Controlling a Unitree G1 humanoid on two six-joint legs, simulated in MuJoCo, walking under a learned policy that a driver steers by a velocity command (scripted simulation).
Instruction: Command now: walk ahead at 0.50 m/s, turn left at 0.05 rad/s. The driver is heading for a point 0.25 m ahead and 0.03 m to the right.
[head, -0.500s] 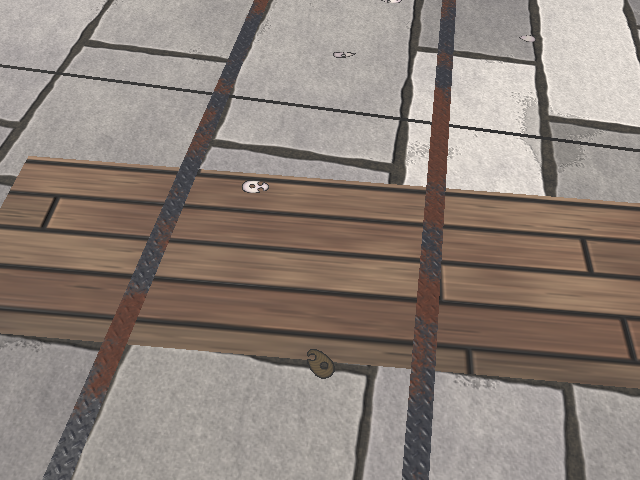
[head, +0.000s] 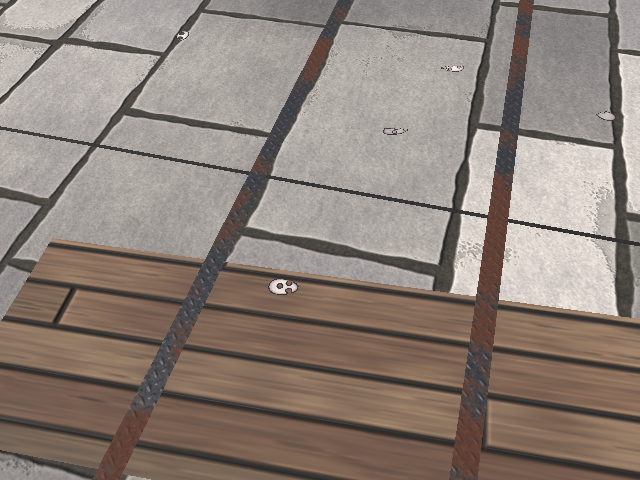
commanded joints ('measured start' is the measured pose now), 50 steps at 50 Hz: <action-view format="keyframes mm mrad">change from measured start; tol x16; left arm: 1 -26 150 34 -50 -6 -19 9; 16 208 59 -16 47 1 32 25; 32 -68 89 6 49 21 96 65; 50 -18 68 0 149 -3 82 61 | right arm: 1 -2 -60 -16 -71 -9 -7 -6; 10 -197 -35 -7 -115 -12 -33 25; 16 78 -87 -20 -49 -47 -17 8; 22 -207 -80 -13 -53 -41 26 12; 50 -98 -38 -14 223 -10 62 -35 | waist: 1 -25 -110 -17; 12 -10 -128 -64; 16 -48 209 -452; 20 0 45 -146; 27 37 80 -118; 31 -37 -162 35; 50 -18 -41 -40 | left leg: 1 -118 66 -23 -98 100 -28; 7 39 -19 47 -488 433 -40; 12 123 -52 23 -633 369 19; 13 236 -68 40 -693 447 41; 15 754 256 -263 -560 1190 244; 16 819 355 -396 -577 1221 351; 20 354 200 -241 -767 457 212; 28 86 45 -79 -810 -228 55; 32 344 -46 20 -656 26 -11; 50 403 -24 14 -620 360 0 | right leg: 1 72 -276 248 -236 198 -181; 5 58 -196 73 -185 567 -118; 13 205 -210 110 98 572 -45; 14 129 -151 78 246 452 0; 16 -204 -33 114 698 -518 106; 17 -242 -72 158 747 -555 113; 27 136 -95 27 175 -12 93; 31 -201 -161 138 -41 -392 31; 50 6 -112 64 47 118 58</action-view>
